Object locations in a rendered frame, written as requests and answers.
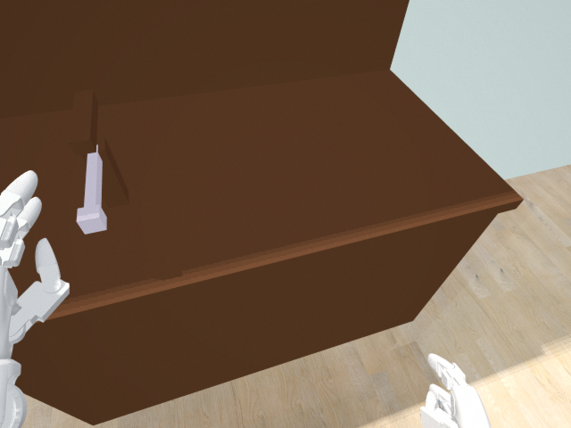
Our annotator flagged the counter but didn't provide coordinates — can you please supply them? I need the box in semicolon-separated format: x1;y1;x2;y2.
0;0;524;425

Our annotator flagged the left robot hand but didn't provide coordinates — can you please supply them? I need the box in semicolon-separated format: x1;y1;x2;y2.
0;170;70;359

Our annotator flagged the left robot forearm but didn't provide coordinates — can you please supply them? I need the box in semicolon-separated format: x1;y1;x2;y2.
0;358;27;428

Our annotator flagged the tap lever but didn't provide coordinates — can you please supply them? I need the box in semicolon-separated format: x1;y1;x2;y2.
77;144;107;235

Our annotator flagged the right robot hand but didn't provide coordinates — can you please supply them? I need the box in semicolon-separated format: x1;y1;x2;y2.
420;353;491;428

